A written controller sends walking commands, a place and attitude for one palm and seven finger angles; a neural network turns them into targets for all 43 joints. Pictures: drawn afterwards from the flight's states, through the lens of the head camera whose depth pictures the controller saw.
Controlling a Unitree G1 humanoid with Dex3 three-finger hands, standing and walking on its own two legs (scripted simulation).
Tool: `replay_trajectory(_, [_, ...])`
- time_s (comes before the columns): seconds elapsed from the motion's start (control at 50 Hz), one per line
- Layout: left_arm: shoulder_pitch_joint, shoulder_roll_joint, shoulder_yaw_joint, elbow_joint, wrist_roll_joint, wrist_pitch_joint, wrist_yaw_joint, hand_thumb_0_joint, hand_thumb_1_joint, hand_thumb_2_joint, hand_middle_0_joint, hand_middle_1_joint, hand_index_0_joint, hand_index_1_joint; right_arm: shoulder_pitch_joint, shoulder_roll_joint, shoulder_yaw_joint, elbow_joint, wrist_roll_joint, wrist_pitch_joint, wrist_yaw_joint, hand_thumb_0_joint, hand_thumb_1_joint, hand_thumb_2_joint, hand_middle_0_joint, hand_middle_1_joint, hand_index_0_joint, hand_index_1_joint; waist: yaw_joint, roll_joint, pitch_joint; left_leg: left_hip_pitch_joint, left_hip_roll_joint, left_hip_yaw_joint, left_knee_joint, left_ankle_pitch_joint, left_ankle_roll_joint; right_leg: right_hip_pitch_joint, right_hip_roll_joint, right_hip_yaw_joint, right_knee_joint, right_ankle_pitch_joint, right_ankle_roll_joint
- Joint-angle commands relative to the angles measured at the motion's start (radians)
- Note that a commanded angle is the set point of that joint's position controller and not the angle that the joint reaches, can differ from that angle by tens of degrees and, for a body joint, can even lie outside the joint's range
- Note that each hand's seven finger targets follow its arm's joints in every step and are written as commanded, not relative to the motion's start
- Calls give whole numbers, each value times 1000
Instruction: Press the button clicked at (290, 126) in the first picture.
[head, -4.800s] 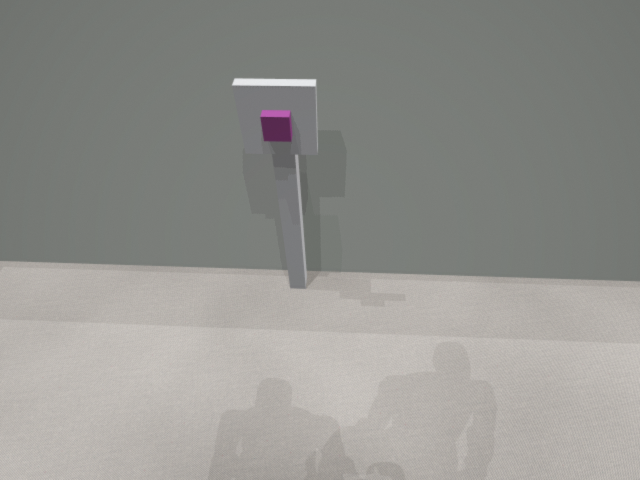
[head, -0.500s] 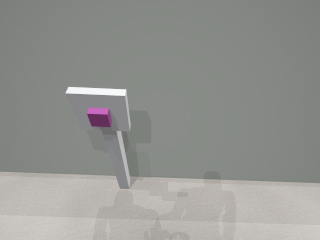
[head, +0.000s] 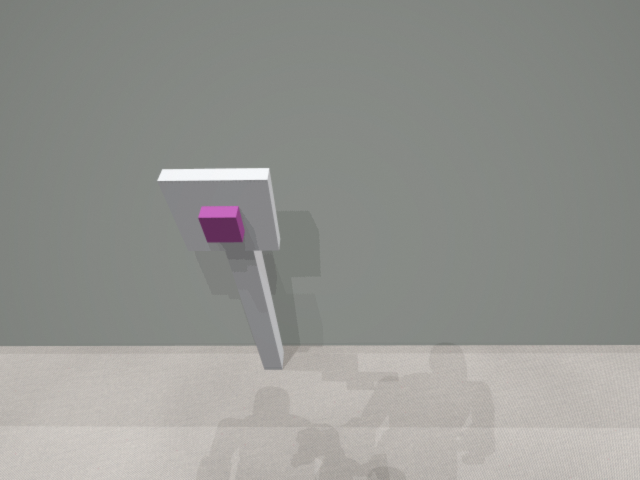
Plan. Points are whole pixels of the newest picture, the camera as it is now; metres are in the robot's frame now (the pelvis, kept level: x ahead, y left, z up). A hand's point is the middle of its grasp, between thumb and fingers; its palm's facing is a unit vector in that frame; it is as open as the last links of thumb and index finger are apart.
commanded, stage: come to a stop and stand still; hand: left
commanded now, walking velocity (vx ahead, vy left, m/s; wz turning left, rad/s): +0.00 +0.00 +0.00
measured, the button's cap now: (222, 223) +0.52 +0.21 -0.02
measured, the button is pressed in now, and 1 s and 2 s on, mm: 0 0 0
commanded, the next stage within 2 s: look again from close up in 1.14 s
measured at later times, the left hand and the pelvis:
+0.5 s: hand out of the picture +0.03 +0.14 -0.17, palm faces -0.02 -0.98 -0.20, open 7.4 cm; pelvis +0.02 -0.03 +0.01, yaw -1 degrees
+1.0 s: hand out of the picture +0.06 +0.12 -0.17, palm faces +0.01 -0.98 -0.21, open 7.4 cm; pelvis +0.05 -0.06 +0.01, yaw +0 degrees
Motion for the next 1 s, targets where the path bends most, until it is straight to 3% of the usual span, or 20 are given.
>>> replay_trajectory(0.0, [37,106,12,-34,-2,-20,-5,0,900,900,-200,-300,-200,-300,19,-132,-28,-36,-5,-19,1,0,-900,-900,200,300,200,300,0,-44,26,-28,137,-198,-241,-124,4,-30,-27,59,-106,-27,-51])
replay_trajectory(0.04, [38,107,10,-24,-4,-23,-5,0,900,900,-200,-300,-200,-300,30,-131,-23,-20,-3,-23,0,0,-900,-900,200,300,200,300,-6,-72,14,-3,132,-182,-232,-85,0,-28,-35,70,-123,-15,-51])
replay_trajectory(0.32, [63,99,5,68,-10,-37,-2,0,900,900,-200,-300,-200,-300,66,-97,-5,110,4,-37,-12,0,-900,-900,200,300,200,300,-7,-48,-21,89,128,-124,-167,167,-16,19,-59,85,-147,158,-54])
replay_trajectory(0.56, [69,79,11,103,-11,-36,2,0,900,900,-200,-300,-200,-300,81,-66,-2,162,3,-34,-24,0,-900,-900,200,300,200,300,-4,-36,7,95,131,-105,-149,200,-29,40,-58,85,-151,243,-64])
replay_trajectory(0.78, [78,82,18,100,-10,-40,5,0,900,900,-200,-300,-200,-300,78,-59,-3,171,2,-30,-28,0,-900,-900,200,300,200,300,-3,-72,-10,119,131,-88,-120,254,-39,76,-65,81,-152,395,-64])
replay_trajectory(0.98, [92,86,24,96,-11,-41,8,0,900,900,-200,-300,-200,-300,78,-55,-5,174,4,-27,-34,0,-900,-900,200,300,200,300,-5,-68,-28,130,132,-73,-106,272,-50,112,-67,81,-157,503,-56])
